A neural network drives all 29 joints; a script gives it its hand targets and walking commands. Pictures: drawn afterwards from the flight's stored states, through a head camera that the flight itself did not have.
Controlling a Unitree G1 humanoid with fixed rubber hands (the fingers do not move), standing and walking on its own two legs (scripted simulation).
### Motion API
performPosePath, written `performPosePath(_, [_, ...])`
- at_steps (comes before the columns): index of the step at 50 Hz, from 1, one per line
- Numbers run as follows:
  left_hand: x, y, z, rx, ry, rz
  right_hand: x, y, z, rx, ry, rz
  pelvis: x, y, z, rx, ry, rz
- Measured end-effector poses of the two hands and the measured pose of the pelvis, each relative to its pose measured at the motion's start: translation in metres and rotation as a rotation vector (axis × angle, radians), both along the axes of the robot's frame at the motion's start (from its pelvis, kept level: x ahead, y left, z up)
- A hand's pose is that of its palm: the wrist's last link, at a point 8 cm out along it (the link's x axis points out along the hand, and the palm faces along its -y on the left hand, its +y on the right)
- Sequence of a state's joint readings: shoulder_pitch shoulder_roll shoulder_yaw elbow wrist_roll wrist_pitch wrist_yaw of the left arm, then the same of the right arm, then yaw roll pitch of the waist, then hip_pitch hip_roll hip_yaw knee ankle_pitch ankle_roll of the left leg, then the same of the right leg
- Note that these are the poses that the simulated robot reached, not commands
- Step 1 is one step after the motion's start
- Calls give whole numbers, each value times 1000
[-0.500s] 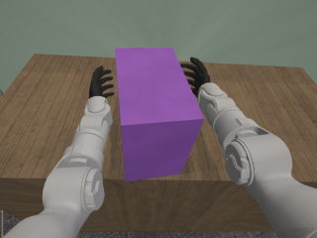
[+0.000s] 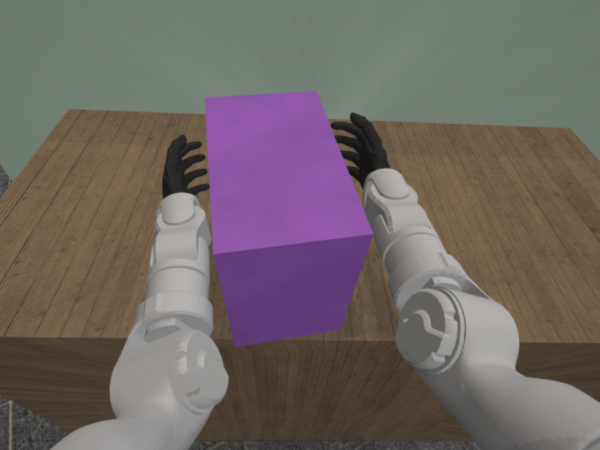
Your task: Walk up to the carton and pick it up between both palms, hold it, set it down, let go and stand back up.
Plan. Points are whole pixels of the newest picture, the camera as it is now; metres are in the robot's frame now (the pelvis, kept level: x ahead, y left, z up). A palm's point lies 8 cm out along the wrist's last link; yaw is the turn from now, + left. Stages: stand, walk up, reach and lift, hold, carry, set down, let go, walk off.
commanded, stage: reach and lift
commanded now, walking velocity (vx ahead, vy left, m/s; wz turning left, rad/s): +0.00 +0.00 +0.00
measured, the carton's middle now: (275, 219) +0.42 +0.09 +0.07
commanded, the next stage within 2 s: none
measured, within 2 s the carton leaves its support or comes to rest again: neither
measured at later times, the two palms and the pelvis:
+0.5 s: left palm (179, 199) +0.39 +0.21 +0.13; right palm (372, 174) +0.43 -0.04 +0.16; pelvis -0.01 +0.00 +0.00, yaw +0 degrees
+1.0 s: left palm (176, 201) +0.38 +0.21 +0.13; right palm (370, 174) +0.43 -0.04 +0.16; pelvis -0.01 +0.00 +0.00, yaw +0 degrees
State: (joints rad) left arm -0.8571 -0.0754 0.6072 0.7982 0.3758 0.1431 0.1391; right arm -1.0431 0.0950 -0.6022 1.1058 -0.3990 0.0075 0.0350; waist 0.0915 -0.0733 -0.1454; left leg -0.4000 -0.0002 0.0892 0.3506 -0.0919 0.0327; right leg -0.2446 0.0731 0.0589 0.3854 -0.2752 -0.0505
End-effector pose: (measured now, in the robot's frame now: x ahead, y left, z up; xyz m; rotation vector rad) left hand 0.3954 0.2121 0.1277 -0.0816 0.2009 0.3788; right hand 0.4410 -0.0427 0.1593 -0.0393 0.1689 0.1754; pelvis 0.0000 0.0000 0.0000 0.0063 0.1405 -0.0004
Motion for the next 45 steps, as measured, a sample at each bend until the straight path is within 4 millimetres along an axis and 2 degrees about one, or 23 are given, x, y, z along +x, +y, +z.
performPosePath(17, [-7, 0, 0, -13, -2, -9, -8, 1, 1, 11, -7, -18, -6, 3, 0, -3, -8, 0])
performPosePath(45, [-8, -1, -1, -18, 11, -10, -9, 1, 0, 5, -8, -22, -7, 3, 0, -4, -10, 0])
